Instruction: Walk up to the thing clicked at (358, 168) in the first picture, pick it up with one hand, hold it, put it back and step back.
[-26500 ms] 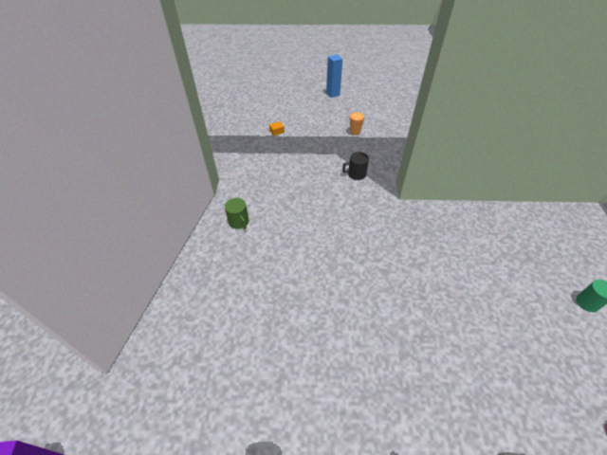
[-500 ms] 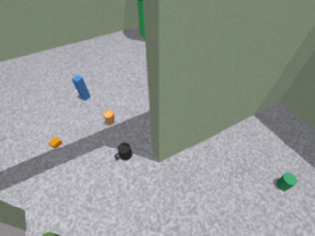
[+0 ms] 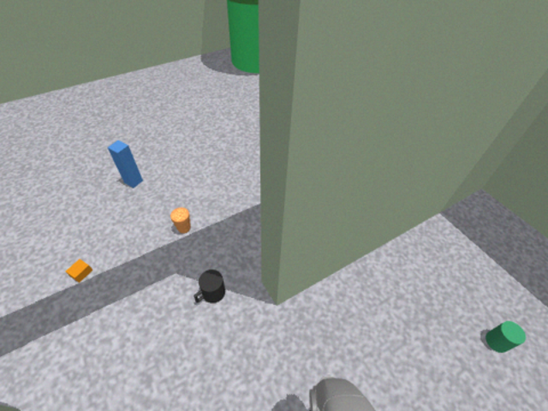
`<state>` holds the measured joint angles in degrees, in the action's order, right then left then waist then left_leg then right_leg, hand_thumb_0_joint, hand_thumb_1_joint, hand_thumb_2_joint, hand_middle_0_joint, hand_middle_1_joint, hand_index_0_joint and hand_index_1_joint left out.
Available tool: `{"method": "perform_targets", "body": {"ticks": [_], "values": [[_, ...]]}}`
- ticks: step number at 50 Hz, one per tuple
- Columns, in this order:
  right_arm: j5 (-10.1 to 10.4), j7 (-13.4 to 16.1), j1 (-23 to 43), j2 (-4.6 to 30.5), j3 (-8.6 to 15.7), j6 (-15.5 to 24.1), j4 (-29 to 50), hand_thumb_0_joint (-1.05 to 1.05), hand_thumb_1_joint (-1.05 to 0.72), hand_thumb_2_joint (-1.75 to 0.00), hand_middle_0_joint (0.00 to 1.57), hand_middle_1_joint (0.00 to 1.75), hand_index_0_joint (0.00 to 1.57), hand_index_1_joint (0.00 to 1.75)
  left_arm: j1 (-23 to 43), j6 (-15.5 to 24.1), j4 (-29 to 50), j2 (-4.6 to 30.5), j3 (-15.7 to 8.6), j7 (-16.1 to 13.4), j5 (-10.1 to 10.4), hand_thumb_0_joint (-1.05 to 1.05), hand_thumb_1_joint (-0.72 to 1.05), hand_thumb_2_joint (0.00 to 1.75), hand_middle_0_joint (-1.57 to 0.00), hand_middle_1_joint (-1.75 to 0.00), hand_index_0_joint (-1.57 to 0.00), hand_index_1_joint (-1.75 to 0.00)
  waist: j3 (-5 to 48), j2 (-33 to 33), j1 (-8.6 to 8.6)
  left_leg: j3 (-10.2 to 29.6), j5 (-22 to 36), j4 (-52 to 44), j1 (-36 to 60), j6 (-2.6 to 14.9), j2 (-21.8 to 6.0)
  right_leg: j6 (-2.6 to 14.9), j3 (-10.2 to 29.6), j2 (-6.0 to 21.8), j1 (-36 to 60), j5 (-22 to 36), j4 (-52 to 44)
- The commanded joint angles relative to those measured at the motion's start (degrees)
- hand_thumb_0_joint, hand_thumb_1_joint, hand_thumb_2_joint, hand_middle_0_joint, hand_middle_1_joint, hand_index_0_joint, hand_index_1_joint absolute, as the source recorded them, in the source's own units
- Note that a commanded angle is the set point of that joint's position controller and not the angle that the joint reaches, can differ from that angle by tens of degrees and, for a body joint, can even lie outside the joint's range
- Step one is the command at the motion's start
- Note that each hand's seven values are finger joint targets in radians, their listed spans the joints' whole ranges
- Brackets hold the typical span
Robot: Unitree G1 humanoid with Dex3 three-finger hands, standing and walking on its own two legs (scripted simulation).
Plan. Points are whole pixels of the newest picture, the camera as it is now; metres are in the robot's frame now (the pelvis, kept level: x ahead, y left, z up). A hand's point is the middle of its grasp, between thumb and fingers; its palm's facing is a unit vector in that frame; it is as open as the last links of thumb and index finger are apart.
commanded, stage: walk up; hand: left
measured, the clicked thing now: (208, 289) +0.62 +0.23 -0.72
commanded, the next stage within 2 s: none
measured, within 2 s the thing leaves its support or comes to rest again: neither
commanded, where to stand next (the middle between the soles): +0.30 -0.02 m, yaw +0 degrees
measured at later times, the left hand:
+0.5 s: hand (127, 365) +0.21 +0.26 -0.15, palm faces +0.00 -0.93 -0.36, open 7.4 cm
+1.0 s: hand (155, 303) +0.33 +0.24 -0.16, palm faces -0.04 -0.93 -0.37, open 7.4 cm
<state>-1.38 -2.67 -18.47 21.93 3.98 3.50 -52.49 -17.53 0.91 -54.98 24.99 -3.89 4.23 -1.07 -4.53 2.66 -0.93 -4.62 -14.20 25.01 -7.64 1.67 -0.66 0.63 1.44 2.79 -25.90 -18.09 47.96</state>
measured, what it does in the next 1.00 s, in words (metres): walks ahead: right foot, then left foot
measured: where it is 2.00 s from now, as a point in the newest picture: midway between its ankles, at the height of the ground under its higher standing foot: (277, 390)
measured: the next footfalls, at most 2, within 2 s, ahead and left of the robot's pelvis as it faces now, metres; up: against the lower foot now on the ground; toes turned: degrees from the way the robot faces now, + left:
right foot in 0.14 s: +0.19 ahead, -0.15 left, +0.00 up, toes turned -3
left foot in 0.50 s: +0.31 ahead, +0.11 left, +0.00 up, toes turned +1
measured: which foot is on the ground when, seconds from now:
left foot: down 0.00-0.16, up 0.18-0.48, down 0.50-1.00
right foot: up 0.00-0.12, down 0.14-0.52, up 0.54-0.80, down 0.82-1.00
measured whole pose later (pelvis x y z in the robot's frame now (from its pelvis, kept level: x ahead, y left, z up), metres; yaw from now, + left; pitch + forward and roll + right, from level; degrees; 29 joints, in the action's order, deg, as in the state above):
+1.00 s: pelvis +0.24 -0.02 -0.02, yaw -1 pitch -3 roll +0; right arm 1.0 -0.3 -9.6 21.7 0.0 0.8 -54.9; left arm -10.0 0.5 -55.3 21.0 -0.5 0.8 -0.1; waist -5.3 -1.2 0.2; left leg -1.7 -17.2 37.4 -17.4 -1.0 -2.2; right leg -1.1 -0.6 2.5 -17.9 -17.8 38.2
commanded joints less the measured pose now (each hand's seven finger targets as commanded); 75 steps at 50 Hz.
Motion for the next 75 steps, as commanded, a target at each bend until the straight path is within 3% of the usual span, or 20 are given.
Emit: {"method": "perform_targets", "body": {"ticks": [1, 6, 7, 8, 9, 14, 20, 24, 25, 26, 27, 28, 32, 36, 40, 42, 43, 47, 57, 75], "values": [[0.31, 0.57, 1.62, 16.88, 4.36, 1.93, 6.6, 0.0, -0.9, -0.9, 0.2, 0.3, 0.2, 0.3, 3.64, 1.87, 6.85, 9.59, -2.65, 0.58, -0.36, 0.0, 0.9, 0.9, -0.2, -0.3, -0.2, -0.3, -1.59, -10.6, -0.63, 11.27, -10.74, -13.16, -3.7, 9.83, -13.95, 0.32, -1.74, 2.04, 1.76, 4.85, -10.54], [0.56, 0.69, 1.65, 14.23, 2.98, 0.86, 8.4, 0.0, -0.9, -0.9, 0.2, 0.3, 0.2, 0.3, -4.37, 3.14, 5.05, 9.73, -3.84, -0.67, -0.36, 0.0, 0.9, 0.9, -0.2, -0.3, -0.2, -0.3, 2.96, -3.69, 4.28, 5.96, 0.61, 4.55, -10.47, 6.35, -9.99, 1.55, -5.35, -2.4, 21.3, 5.68, -17.83], [0.68, 0.74, -0.39, 11.62, 1.88, 0.81, 8.76, 0.0, -0.9, -0.9, 0.2, 0.3, 0.2, 0.3, -9.28, 3.71, 4.43, 12.11, -4.92, -1.46, -0.54, 0.0, 0.9, 0.9, -0.2, -0.3, -0.2, -0.3, 5.83, 4.62, 6.65, 2.32, 1.1, 18.68, -14.88, 4.66, -5.86, 2.92, -0.23, 0.05, 28.73, -0.52, -22.38], [0.93, 0.71, -1.71, 7.49, 0.34, 0.84, 10.58, 0.0, -0.9, -0.9, 0.2, 0.3, 0.2, 0.3, -11.19, 4.36, 5.69, 17.71, -6.26, -2.22, -0.77, 0.0, 0.9, 0.9, -0.2, -0.3, -0.2, -0.3, 5.65, 17.82, 6.53, -0.68, -14.95, 34.79, -28.2, 1.06, 1.63, 8.54, 25.54, 14.96, 33.55, -9.42, -31.07], [0.78, 1.43, -1.14, 12.87, 1.72, 0.18, 9.19, 0.0, -0.9, -0.9, 0.2, 0.3, 0.2, 0.3, -8.97, 4.2, 6.89, 19.05, -5.97, -2.14, 0.15, 0.0, 0.9, 0.9, -0.2, -0.3, -0.2, -0.3, 4.01, 10.02, 6.44, 5.73, -18.83, 39.99, -29.22, 0.94, 0.84, 15.22, 35.79, 21.35, 28.11, -12.14, -33.89], [1.42, 0.54, -4.36, 13.32, 2.02, 0.09, 5.59, 0.0, -0.9, -0.9, 0.2, 0.3, 0.2, 0.3, -1.79, 4.27, 10.06, 13.44, -4.02, -2.73, 1.01, 0.0, 0.9, 0.9, -0.2, -0.3, -0.2, -0.3, -0.35, 6.42, 1.71, 8.17, -7.91, 33.92, -22.89, -0.19, -3.88, 13.07, 13.42, 12.95, 15.14, 1.94, -33.02], [0.39, -0.8, 0.51, 11.28, 2.41, 0.6, 8.19, 0.0, -0.9, -0.9, 0.2, 0.3, 0.2, 0.3, -1.31, 4.51, 12.83, 13.85, -3.98, -2.28, 0.22, 0.0, 0.9, 0.9, -0.2, -0.3, -0.2, -0.3, 1.38, 6.25, 2.89, 2.53, -1.92, 15.45, -15.2, -1.35, -3.22, 12.41, 5.83, 11.55, 11.71, 3.93, -30.46], [0.12, 0.53, -4.34, 11.41, 3.2, 1.82, 5.9, 0.0, -0.9, -0.9, 0.2, 0.3, 0.2, 0.3, 0.79, 3.04, 13.75, 10.7, -1.84, -2.46, 0.59, 0.0, 0.9, 0.9, -0.2, -0.3, -0.2, -0.3, 3.72, -0.52, -1.3, -0.12, 4.99, 5.34, 2.0, -0.48, 0.58, 8.4, 0.28, 7.55, 2.03, 5.41, -16.29], [-0.24, 1.38, -5.88, 13.36, 3.59, 2.0, 5.51, 0.0, -0.9, -0.9, 0.2, 0.3, 0.2, 0.3, -0.53, 2.69, 13.71, 7.46, -0.43, -2.8, 0.81, 0.0, 0.9, 0.9, -0.2, -0.3, -0.2, -0.3, 5.49, -7.47, -2.21, 6.27, 1.45, 0.83, 5.59, 1.19, -3.58, 5.98, -2.33, 4.55, -0.55, 5.17, -7.52], [-0.64, 1.91, -6.93, 18.82, 4.61, 2.27, 6.78, 0.0, -0.9, -0.9, 0.2, 0.3, 0.2, 0.3, -2.22, 2.45, 14.37, 4.17, 0.49, -2.87, 1.04, 0.0, 0.9, 0.9, -0.2, -0.3, -0.2, -0.3, 6.42, -19.23, -1.94, 28.43, 0.14, -5.83, 7.54, 5.65, -17.96, 1.87, -5.08, -2.71, -7.28, -6.87, 6.06], [0.38, 1.97, -4.91, 21.55, 4.97, 2.09, 8.28, 0.0, -0.9, -0.9, 0.2, 0.3, 0.2, 0.3, -5.09, 1.43, 12.01, 9.6, -1.2, -3.87, 0.96, 0.0, 0.9, 0.9, -0.2, -0.3, -0.2, -0.3, 6.06, -13.95, -1.12, 38.4, -4.81, -8.67, 2.1, 13.08, -24.56, 2.0, -0.14, -2.88, -5.89, -17.29, 11.28], [1.11, 2.15, -3.6, 19.96, 4.83, 1.75, 8.08, 0.0, -0.9, -0.9, 0.2, 0.3, 0.2, 0.3, -4.02, 1.14, 10.94, 12.1, -1.64, -4.13, 0.86, 0.0, 0.9, 0.9, -0.2, -0.3, -0.2, -0.3, 4.1, -8.72, -0.77, 35.42, -0.82, -7.36, -0.14, 14.59, -23.48, 2.16, 2.49, -1.76, -5.78, -16.57, 15.5], [0.89, 3.12, 0.82, 16.14, 2.83, 1.73, 8.53, 0.0, -0.9, -0.9, 0.2, 0.3, 0.2, 0.3, -5.72, 0.85, 8.06, 9.72, -1.29, -4.0, 1.31, 0.0, 0.9, 0.9, -0.2, -0.3, -0.2, -0.3, 4.57, -12.67, 1.62, 16.04, 19.22, -1.3, -1.81, 10.41, -16.45, 1.75, 2.22, 1.27, -2.1, -9.3, 7.2], [0.61, 3.3, 4.14, 15.42, 1.73, 0.81, 9.07, 0.0, -0.9, -0.9, 0.2, 0.3, 0.2, 0.3, -3.2, 0.62, 6.44, 7.57, -1.14, -3.86, 1.03, 0.0, 0.9, 0.9, -0.2, -0.3, -0.2, -0.3, 5.77, -13.59, 1.37, 10.86, 24.9, 2.52, -8.54, 9.46, -14.7, 0.97, -2.46, -0.17, 7.63, -4.3, -3.87], [2.03, 3.1, 7.62, 12.37, 0.13, -0.78, 8.91, 0.0, -0.9, -0.9, 0.2, 0.3, 0.2, 0.3, -3.3, 1.26, 4.36, 9.18, -1.62, -4.51, 0.34, 0.0, 0.9, 0.9, -0.2, -0.3, -0.2, -0.3, 8.23, -7.6, 3.71, 8.46, 10.31, 10.71, -14.1, 4.02, -10.89, 2.54, -0.9, -0.07, 17.71, 9.37, -18.24], [2.47, 3.33, 6.45, 9.35, -0.6, -1.85, 7.4, 0.0, -0.9, -0.9, 0.2, 0.3, 0.2, 0.3, 4.37, 1.93, 6.04, 14.96, -1.95, -4.54, 0.37, 0.0, 0.9, 0.9, -0.2, -0.3, -0.2, -0.3, 5.26, 5.54, 0.51, 3.52, -11.11, 19.07, -12.83, -0.55, -1.22, 11.15, 19.86, 15.81, 6.85, 8.55, -26.24], [2.36, 3.47, 6.01, 11.09, 0.03, -2.16, 5.07, 0.0, -0.9, -0.9, 0.2, 0.3, 0.2, 0.3, 8.41, 1.86, 6.62, 14.43, -1.38, -4.35, 0.4, 0.0, 0.9, 0.9, -0.2, -0.3, -0.2, -0.3, 3.61, 5.17, -0.38, 4.24, -13.85, 19.9, -6.97, -0.48, -1.55, 12.73, 18.84, 15.81, 1.69, 8.55, -24.9], [1.98, 3.05, 8.16, 13.15, -0.15, -0.74, 1.25, 0.0, -0.9, -0.9, 0.2, 0.3, 0.2, 0.3, 9.37, 1.04, 4.03, 8.96, 0.46, -4.28, 1.05, 0.0, 0.9, 0.9, -0.2, -0.3, -0.2, -0.3, 6.28, 1.52, 0.66, 11.72, 4.18, 3.83, -5.05, 2.02, -7.85, 2.63, 3.8, 4.11, 6.73, 10.09, -17.51], [1.76, 2.84, 12.61, 11.72, -2.15, -0.73, -6.4, 0.0, -0.9, -0.9, 0.2, 0.3, 0.2, 0.3, 15.37, 0.68, -1.83, 8.33, 0.8, -4.26, 1.58, 0.0, 0.9, 0.9, -0.2, -0.3, -0.2, -0.3, 7.72, -1.07, 1.33, 8.17, 12.25, -1.6, -2.82, -0.02, -6.57, 1.92, 2.9, 5.19, 16.88, 14.23, -24.15], [1.28, 2.75, 16.79, 10.95, -2.36, -1.33, -11.12, 0.0, -0.9, -0.9, 0.2, 0.3, 0.2, 0.3, 18.51, 0.34, -8.18, 7.3, 0.95, -3.75, 0.91, 0.0, 0.9, 0.9, -0.2, -0.3, -0.2, -0.3, 7.07, -2.53, 0.95, 8.17, 6.34, -8.6, 0.14, -0.93, -7.06, 0.55, 2.33, 5.11, 18.87, 9.58, -33.01]]}}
